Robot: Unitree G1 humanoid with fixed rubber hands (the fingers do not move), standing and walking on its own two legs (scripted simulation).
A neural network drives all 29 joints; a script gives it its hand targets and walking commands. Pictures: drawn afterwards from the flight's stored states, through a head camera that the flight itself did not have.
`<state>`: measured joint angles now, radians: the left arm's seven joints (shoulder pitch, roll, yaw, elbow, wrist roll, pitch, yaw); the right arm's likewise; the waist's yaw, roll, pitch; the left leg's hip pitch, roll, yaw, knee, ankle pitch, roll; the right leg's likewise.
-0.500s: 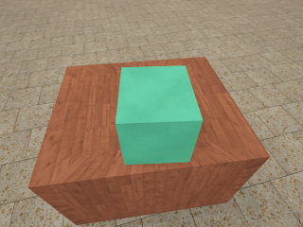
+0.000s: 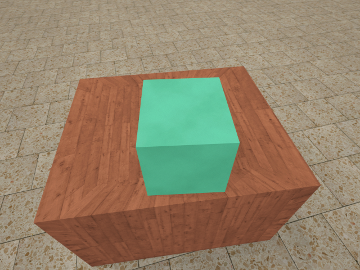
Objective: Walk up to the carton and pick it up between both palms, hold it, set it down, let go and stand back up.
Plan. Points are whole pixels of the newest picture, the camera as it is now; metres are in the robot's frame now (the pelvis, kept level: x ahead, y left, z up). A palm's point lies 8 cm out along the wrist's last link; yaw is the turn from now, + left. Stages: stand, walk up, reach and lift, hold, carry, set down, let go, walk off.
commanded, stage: stand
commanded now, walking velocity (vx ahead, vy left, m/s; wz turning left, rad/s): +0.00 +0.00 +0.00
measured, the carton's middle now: (183, 135) +0.53 +0.00 -0.05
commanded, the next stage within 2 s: walk up in 0.08 s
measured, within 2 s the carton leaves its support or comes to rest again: neither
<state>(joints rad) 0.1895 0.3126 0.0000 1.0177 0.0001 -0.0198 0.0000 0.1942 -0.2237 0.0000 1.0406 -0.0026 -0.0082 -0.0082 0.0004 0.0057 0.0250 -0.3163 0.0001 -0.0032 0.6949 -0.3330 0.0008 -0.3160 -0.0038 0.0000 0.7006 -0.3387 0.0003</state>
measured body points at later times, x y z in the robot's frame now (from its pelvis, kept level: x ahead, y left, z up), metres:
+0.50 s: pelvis -0.01 -0.04 -0.01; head +0.01 -0.02 +0.44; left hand +0.07 +0.27 -0.14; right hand +0.06 -0.32 -0.13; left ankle +0.03 +0.12 -0.72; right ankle +0.00 -0.15 -0.70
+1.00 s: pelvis +0.01 -0.08 -0.01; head +0.05 -0.09 +0.44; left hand +0.07 +0.23 -0.13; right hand +0.10 -0.37 -0.15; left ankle +0.04 +0.04 -0.72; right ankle +0.00 -0.17 -0.72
